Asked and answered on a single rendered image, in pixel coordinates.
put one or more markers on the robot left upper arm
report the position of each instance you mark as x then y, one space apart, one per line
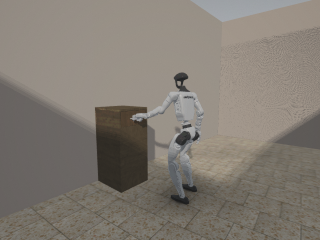
172 96

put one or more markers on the humanoid robot head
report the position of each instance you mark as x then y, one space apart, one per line
181 77

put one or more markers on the robot right upper arm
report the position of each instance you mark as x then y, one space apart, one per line
197 104

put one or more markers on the right robot forearm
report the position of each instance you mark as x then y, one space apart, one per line
198 122

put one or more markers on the robot left hand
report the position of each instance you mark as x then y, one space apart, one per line
138 115

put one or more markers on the left robot forearm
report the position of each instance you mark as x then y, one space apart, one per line
152 113

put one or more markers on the robot right hand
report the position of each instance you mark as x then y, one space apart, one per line
198 140

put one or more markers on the cabinet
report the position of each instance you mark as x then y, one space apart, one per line
122 152

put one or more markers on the robot right foot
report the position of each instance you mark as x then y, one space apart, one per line
187 187

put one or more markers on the drawer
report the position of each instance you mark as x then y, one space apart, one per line
127 115

